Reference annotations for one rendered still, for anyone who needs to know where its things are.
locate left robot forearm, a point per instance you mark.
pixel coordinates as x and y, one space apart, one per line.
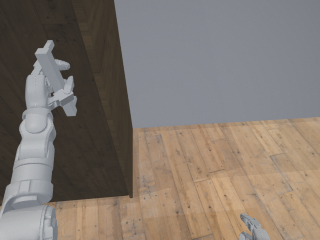
30 184

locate robot left upper arm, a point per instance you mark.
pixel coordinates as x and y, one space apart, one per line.
30 223

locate handle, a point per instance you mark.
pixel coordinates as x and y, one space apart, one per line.
53 74

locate robot left hand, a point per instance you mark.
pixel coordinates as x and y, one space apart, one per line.
38 88

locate robot right hand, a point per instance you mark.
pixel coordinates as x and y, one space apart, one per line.
254 227

